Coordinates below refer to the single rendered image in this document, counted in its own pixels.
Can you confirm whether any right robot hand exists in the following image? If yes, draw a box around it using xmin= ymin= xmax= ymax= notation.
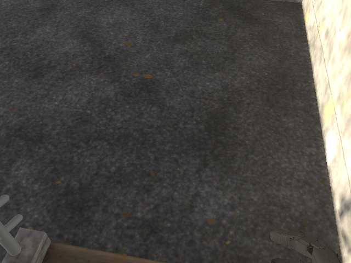
xmin=270 ymin=230 xmax=341 ymax=263

